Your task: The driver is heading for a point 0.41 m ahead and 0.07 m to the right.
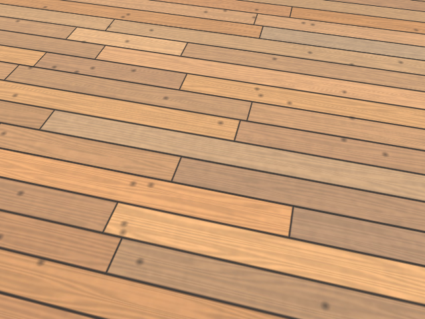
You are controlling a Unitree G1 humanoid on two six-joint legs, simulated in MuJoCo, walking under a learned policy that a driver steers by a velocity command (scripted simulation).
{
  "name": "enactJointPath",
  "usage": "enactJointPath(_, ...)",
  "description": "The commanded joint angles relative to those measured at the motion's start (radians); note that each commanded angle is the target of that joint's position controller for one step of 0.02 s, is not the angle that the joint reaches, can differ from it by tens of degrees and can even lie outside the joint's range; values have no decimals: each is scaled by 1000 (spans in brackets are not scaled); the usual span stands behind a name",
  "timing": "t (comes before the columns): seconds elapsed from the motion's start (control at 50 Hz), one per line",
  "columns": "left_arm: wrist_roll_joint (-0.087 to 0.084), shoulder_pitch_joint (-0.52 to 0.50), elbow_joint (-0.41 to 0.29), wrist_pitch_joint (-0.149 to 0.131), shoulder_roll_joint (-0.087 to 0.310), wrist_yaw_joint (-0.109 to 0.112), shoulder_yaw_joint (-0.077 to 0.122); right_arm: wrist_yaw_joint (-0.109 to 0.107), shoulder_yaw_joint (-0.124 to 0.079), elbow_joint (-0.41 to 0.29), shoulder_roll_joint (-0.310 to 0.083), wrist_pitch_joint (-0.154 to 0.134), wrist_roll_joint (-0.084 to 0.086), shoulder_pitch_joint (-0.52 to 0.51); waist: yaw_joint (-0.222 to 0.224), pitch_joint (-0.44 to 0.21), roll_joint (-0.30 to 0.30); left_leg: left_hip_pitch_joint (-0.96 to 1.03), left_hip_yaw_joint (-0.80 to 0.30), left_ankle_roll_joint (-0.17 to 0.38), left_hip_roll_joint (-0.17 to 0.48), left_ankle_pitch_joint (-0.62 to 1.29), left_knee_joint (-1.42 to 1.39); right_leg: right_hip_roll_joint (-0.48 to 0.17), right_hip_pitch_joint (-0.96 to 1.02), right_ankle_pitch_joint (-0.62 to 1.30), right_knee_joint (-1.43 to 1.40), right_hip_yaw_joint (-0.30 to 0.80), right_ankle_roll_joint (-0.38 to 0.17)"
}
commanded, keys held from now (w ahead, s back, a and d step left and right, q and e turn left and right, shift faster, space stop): no key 0.24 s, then w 0.56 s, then no key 0.20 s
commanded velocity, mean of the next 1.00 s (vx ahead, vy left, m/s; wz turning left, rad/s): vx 0.23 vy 0.00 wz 0.00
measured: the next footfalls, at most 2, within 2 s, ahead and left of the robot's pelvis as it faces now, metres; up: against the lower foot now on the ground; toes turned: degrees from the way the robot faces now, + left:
left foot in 0.96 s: +0.43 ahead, +0.01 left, +0.00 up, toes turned +3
right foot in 1.36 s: +0.41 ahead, -0.17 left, +0.00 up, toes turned -2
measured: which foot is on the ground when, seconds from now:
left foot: down 0.00-0.54, up 0.56-0.94, down 0.96-1.00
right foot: down 0.00-0.98, up 1.00-1.00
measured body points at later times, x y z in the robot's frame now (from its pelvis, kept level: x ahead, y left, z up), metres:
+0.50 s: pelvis +0.05 -0.02 -0.01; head +0.04 -0.04 +0.44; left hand +0.05 +0.21 -0.16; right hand -0.04 -0.25 -0.17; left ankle -0.03 +0.10 -0.74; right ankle +0.03 -0.11 -0.74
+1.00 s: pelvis +0.27 -0.04 -0.03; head +0.31 -0.04 +0.42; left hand +0.15 +0.17 -0.17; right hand +0.42 -0.26 -0.16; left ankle +0.39 +0.01 -0.75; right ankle +0.07 -0.12 -0.70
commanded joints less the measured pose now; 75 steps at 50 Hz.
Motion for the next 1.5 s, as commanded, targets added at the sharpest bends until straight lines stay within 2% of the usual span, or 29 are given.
enactJointPath(0.02, 0, 61, -4, -4, 80, 4, 11, -4, -13, -5, -83, -4, 0, 69, 0, 42, 4, -88, -94, 21, 119, 155, -73, -86, 29, 113, -44, 81, -31)
enactJointPath(0.24, 0, 82, 5, -5, 62, 7, 12, -6, -16, 4, -62, -5, -1, 92, 0, 49, 5, -88, -90, 20, 120, 156, -67, -85, 24, 113, -40, 81, -33)
enactJointPath(0.32, 9, 79, -12, 3, 71, 0, 23, -2, -39, -1, -105, 8, -6, 115, -10, 80, 55, -143, -134, 74, 99, -367, -94, -3, -59, -304, 49, 30, -61)
enactJointPath(0.38, 29, 14, -69, -11, 19, -18, 16, 1, -62, 5, -136, 10, -7, 205, -55, 180, 151, -107, -365, 173, 249, -621, -211, 38, -280, -304, 253, -47, -64)
enactJointPath(0.42, 32, -27, -109, -36, 32, -27, 21, 4, -73, -1, -141, -2, -14, 206, -58, 197, 145, -95, -438, 218, 321, -530, -246, -9, -334, -241, 341, -45, -69)
enactJointPath(0.48, 14, 23, -126, -69, 40, -42, 31, 10, -84, -23, -145, -23, -10, 149, -2, 171, 123, -127, -338, 195, 287, -360, -185, -16, -211, -212, 206, -58, -85)
enactJointPath(0.52, 1, 228, -56, -81, 36, -38, 45, 15, -80, -57, -119, -34, -1, 63, 93, 127, 57, -333, -193, 134, 180, -245, -36, 31, 167, -113, 31, -62, -86)
enactJointPath(0.54, 14, 353, -32, -89, 107, -28, 67, 22, -64, -84, -64, -49, -5, 31, 145, 81, -124, -451, -44, 89, 74, -163, 246, -140, 323, -252, -121, 194, -108)
enactJointPath(0.56, 4, 483, 1, -79, 221, -28, 98, 32, -57, -124, -29, -59, -10, 34, 159, 30, -334, -616, 91, 55, -28, -277, 527, -353, 401, -438, -259, 593, -204)
enactJointPath(0.58, 7, 402, -12, -68, 155, -26, 84, 38, -72, -127, -104, -57, -41, 2, 98, 110, -151, -656, 43, 63, 45, -261, 694, -375, 298, -476, -253, 604, -218)
enactJointPath(0.6, 11, 302, -53, -73, 123, -31, 73, 50, -69, -128, -77, -63, -41, -14, 59, 154, -53, -659, 19, 67, 84, -160, 740, -343, 215, -417, -256, 521, -210)
enactJointPath(0.64, 11, 217, -87, -90, 96, -30, 61, 66, -67, -120, -55, -73, -28, -10, 11, 140, -17, -607, 22, 51, 124, -27, 720, -271, 166, -180, -275, 350, -186)
enactJointPath(0.72, 4, 302, -47, -111, 64, -24, 41, 73, -76, -137, -62, -47, -27, -43, -1, 84, -66, -619, 95, 19, 107, 39, 686, -198, 233, 323, -225, 146, -159)
enactJointPath(0.84, 8, 318, -40, -113, 57, -13, 19, 69, -50, -237, -17, -40, -11, -301, 26, 142, -87, -499, 201, 11, 40, 149, 326, -140, 128, 690, -201, 11, -136)
enactJointPath(0.92, 6, 294, -33, -121, 101, 1, 24, 41, -65, -173, -79, -53, -3, -95, -57, 14, -137, -174, 196, 69, -44, 205, 215, -151, 142, 1043, 47, 6, -95)
enactJointPath(0.96, -16, 242, -42, -120, 110, -3, 27, 29, -87, -99, -128, -76, -25, 128, -164, -81, -109, 81, 122, 106, 34, 423, 53, -113, 79, 790, 358, -8, -79)
enactJointPath(0.98, -26, 275, -65, -116, 63, -1, 20, 28, -103, -81, -206, -84, -46, 230, -160, -198, 43, 288, -104, 162, 293, 895, 139, -18, -82, 171, 686, -67, -64)
enactJointPath(1.0, -69, 473, -32, -95, -5, 2, 20, 38, -106, -84, -222, -75, -18, 224, -64, -396, 171, 451, -410, 356, 519, 1236, 141, 92, -222, -435, 992, 11, -47)
enactJointPath(1.02, -23, 423, -25, -77, 58, 4, 34, 43, -105, -119, -193, -62, 21, 102, -48, -332, 37, 268, -369, 367, 469, 938, 47, 40, -222, -336, 997, 67, -49)
enactJointPath(1.04, 9, 297, -57, -70, 52, -2, 36, 39, -85, -141, -123, -59, 21, -18, -34, -141, 35, 91, -288, 338, 415, 711, -35, 14, -272, -289, 965, 48, -44)
enactJointPath(1.08, 36, 213, -79, -52, 42, -12, 45, 25, -56, -135, -40, -65, 7, -53, 7, -14, 5, -113, -150, 257, 329, 640, -119, -37, -214, -227, 812, 52, -40)
enactJointPath(1.12, 31, 256, -57, -23, -13, -17, 35, 20, -41, -111, -20, -74, -6, -28, 45, -23, 17, -213, -52, 210, 276, 690, -125, -31, -83, -201, 691, 32, -31)
enactJointPath(1.16, 21, 258, -51, -3, -32, -10, 28, 24, -38, -105, -53, -83, -16, -19, 64, -41, 47, -223, -5, 188, 250, 690, -119, -23, -44, -202, 548, 12, -22)
enactJointPath(1.26, 14, 126, -68, 24, 12, 3, 26, 21, -38, -97, -88, -55, -14, 34, 15, -34, 103, -216, -57, 153, 238, 144, -176, -23, -39, -146, 315, -13, -15)
enactJointPath(1.34, 16, 105, -54, 10, -10, 2, 13, 14, -34, -97, -73, -30, -2, 30, 22, 43, 47, -282, -95, 108, 228, -140, -178, -33, 48, -33, 87, -15, -21)
enactJointPath(1.38, 24, 129, -50, -11, 27, 8, 12, 14, -34, -89, -60, -31, -3, 69, 5, 61, -2, -281, -88, 55, 192, -114, -139, -124, 87, 45, -23, 85, -30)
enactJointPath(1.4, 5, 97, -40, -17, 52, 7, 17, 17, -33, -79, -24, -26, 7, 117, -40, 94, -108, -214, -28, 40, 130, -24, -133, -120, -24, 21, -25, 105, -46)
enactJointPath(1.44, -4, 95, -38, -31, 10, 1, 7, 14, -36, -63, -39, -24, -1, 117, -30, 63, -79, -66, -11, 40, 131, 97, -80, -110, -82, 23, -57, 91, -35)
enactJointPath(1.5, -5, 102, -33, -35, 19, 8, 9, 12, -36, -54, -36, -24, -4, 111, -29, 40, -40, -36, -12, 41, 142, 149, -68, -104, -51, 62, -64, 83, -36)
